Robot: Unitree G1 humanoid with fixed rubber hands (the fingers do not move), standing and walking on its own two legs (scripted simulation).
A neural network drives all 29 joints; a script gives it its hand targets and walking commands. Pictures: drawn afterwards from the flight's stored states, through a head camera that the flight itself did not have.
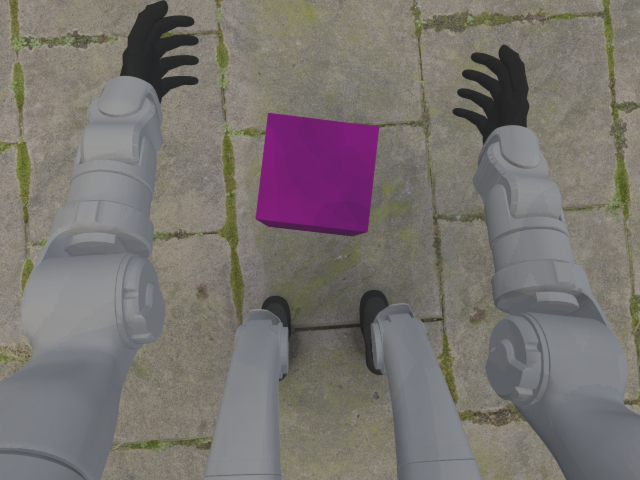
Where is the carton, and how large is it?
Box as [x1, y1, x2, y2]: [256, 113, 378, 235]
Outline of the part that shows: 268,113 256,219 268,226 345,235 354,235 367,231 378,127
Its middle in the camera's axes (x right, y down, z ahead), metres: -0.01 -0.12 +0.85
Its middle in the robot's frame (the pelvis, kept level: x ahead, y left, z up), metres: +0.49 +0.00 -0.52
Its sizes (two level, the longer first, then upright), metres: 0.210 0.200 0.250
